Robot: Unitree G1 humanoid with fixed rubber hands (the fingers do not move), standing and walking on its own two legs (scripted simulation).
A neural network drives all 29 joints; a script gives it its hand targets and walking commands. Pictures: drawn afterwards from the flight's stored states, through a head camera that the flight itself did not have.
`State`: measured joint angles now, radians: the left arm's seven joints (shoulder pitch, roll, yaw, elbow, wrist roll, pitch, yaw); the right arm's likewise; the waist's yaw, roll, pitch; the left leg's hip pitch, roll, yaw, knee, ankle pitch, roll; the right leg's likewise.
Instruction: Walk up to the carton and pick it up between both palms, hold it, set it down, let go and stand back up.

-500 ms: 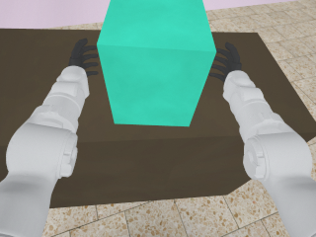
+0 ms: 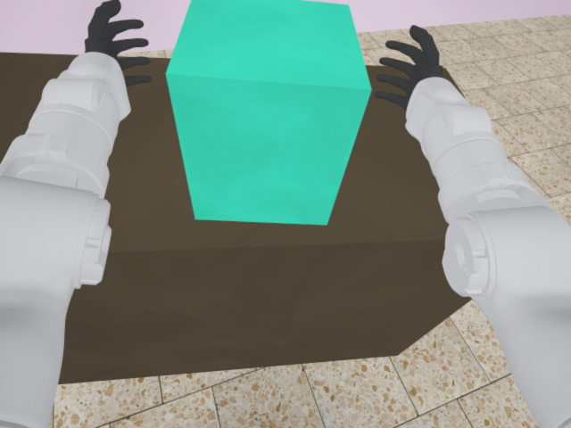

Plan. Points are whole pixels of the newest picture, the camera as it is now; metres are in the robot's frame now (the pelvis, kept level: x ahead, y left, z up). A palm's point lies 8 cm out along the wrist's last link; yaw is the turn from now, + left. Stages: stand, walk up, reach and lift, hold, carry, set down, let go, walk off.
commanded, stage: set down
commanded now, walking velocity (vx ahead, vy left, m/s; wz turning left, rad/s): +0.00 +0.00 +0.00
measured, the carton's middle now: (267, 118) +0.53 -0.01 +0.14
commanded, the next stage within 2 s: none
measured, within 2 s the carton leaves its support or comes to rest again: neither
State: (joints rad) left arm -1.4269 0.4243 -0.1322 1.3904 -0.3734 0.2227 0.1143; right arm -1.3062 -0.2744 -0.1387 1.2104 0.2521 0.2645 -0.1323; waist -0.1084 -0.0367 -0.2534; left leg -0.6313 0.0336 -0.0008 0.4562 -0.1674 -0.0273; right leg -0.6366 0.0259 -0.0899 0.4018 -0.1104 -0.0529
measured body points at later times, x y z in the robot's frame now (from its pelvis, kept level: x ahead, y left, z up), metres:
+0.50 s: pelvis +0.01 +0.00 +0.01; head +0.07 +0.02 +0.45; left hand +0.53 +0.20 +0.25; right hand +0.50 -0.21 +0.25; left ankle +0.01 +0.13 -0.73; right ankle +0.03 -0.09 -0.73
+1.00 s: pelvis -0.01 +0.00 +0.01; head +0.01 +0.02 +0.46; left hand +0.47 +0.19 +0.21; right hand +0.43 -0.22 +0.21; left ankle +0.01 +0.13 -0.73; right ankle +0.03 -0.09 -0.73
